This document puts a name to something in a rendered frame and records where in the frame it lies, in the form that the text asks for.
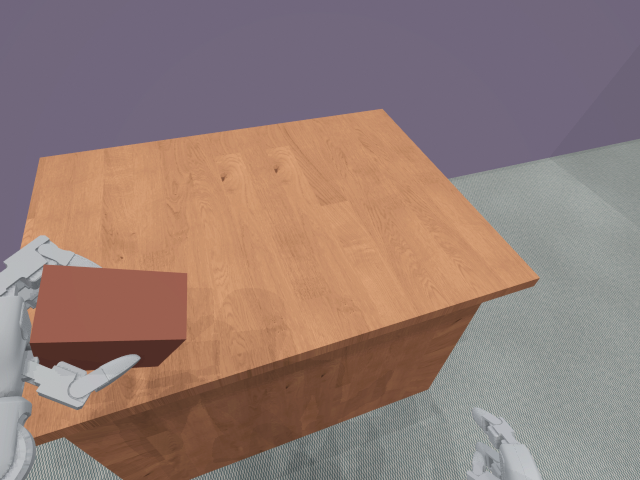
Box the right robot hand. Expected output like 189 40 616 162
467 407 542 480

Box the left robot forearm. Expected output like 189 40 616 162
0 396 36 480

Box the sponge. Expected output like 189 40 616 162
30 264 187 371

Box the table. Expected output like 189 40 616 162
20 109 540 480

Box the left robot hand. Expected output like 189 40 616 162
0 235 141 410

